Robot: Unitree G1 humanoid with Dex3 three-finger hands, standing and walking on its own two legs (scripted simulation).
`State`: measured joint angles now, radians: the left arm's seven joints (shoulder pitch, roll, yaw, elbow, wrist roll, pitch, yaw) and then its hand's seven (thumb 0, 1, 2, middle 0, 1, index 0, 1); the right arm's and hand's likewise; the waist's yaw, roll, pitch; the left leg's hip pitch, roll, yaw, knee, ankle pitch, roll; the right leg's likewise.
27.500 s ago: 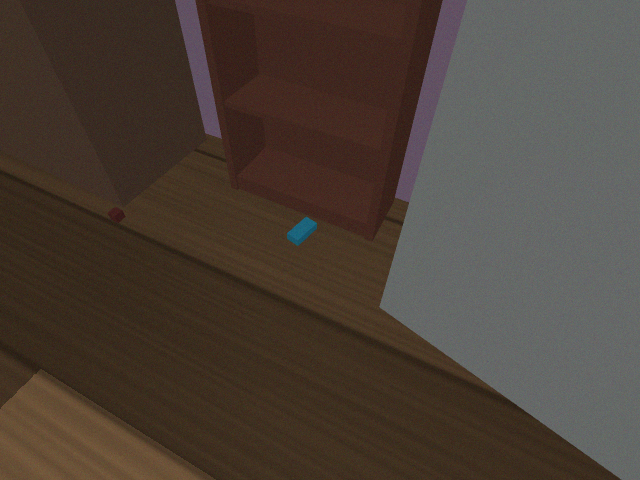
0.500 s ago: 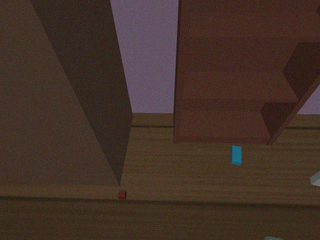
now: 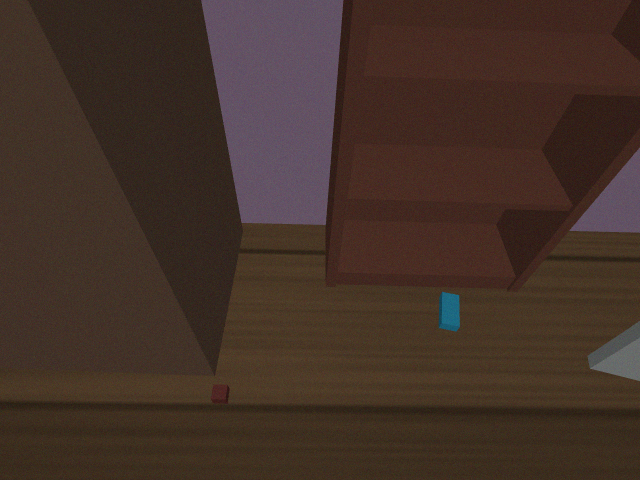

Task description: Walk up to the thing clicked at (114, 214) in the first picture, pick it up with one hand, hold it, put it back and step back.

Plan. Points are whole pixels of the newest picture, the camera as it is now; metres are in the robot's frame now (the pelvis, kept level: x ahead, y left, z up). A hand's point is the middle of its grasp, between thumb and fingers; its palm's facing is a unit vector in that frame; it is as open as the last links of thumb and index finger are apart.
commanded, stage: walk up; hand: left
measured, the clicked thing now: (220, 394) +0.44 +0.26 -0.74
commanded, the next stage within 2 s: stand in 0.36 s
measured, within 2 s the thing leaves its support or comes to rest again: neither
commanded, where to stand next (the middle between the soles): +0.06 +0.02 m, yaw +1 degrees
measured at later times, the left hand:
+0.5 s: hand out of the picture +0.09 +0.25 -0.13, palm faces +0.01 -0.95 -0.32, open 7.4 cm
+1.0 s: hand out of the picture +0.04 +0.27 -0.14, palm faces +0.00 -0.94 -0.33, open 7.4 cm
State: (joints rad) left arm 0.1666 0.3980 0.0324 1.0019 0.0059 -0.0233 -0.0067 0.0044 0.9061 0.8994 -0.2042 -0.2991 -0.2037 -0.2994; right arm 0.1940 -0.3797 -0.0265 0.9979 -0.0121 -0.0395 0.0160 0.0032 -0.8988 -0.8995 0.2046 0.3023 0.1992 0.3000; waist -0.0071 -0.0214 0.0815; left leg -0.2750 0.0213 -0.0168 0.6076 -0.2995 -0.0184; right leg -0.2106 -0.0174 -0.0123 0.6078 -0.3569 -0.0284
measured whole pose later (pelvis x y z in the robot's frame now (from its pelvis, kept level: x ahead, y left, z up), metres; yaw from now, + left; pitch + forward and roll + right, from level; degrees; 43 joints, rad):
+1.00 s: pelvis -0.02 +0.02 +0.02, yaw +1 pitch -2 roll +0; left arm 0.12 0.35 0.01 1.16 0.01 -0.01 -0.02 0.00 0.91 0.90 -0.20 -0.30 -0.20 -0.30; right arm 0.10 -0.34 0.00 1.16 -0.01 -0.02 0.01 0.00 -0.90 -0.90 0.20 0.30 0.20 0.30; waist 0.00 0.00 0.06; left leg -0.17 0.01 -0.02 0.33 -0.13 -0.01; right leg -0.10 -0.03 -0.02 0.33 -0.19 0.03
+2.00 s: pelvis +0.00 +0.01 +0.02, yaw +1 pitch -2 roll +0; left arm 0.11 0.35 0.00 1.14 0.01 -0.01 -0.01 0.00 0.91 0.90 -0.20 -0.30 -0.20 -0.30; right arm 0.09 -0.35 0.01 1.15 -0.01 -0.01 0.01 0.00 -0.90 -0.90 0.20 0.30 0.20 0.30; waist 0.00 0.00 0.05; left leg -0.15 0.01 -0.03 0.33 -0.15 -0.02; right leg -0.07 -0.03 -0.03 0.31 -0.21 0.02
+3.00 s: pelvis -0.01 +0.01 -0.01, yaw -1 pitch +9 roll -1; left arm -0.03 0.34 0.16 0.97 0.12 0.06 -0.02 0.00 0.16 0.79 -0.32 -0.69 -0.32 -0.70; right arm 0.24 -0.24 -0.03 0.75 0.02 -0.03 -0.01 0.00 -0.89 -0.90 0.20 0.30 0.20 0.30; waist -0.04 -0.01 -0.02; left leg -0.54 0.03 -0.01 0.69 -0.30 -0.02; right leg -0.47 -0.01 -0.01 0.68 -0.36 0.01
